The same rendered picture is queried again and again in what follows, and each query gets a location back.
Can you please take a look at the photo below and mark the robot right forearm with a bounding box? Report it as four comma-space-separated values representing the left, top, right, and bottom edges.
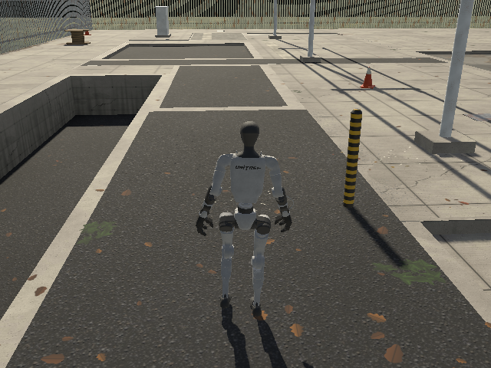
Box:
275, 186, 290, 217

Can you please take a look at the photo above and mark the left robot shin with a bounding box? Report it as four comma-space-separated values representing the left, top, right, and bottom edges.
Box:
221, 245, 232, 298

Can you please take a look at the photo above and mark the left robot hand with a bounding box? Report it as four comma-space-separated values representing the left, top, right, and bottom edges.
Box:
196, 215, 213, 236

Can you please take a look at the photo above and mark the robot left foot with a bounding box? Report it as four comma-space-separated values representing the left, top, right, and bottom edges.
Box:
220, 293, 232, 308

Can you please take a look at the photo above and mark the robot right upper arm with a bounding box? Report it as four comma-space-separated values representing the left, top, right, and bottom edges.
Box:
264, 155, 284, 198

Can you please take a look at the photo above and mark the right robot hand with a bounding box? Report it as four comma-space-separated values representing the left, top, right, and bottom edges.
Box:
275, 215, 292, 232

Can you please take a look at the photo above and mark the robot left forearm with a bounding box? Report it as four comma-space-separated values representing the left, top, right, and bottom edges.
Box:
199, 184, 216, 218

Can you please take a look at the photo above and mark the robot left upper arm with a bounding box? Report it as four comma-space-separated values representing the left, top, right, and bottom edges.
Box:
209, 153, 232, 196

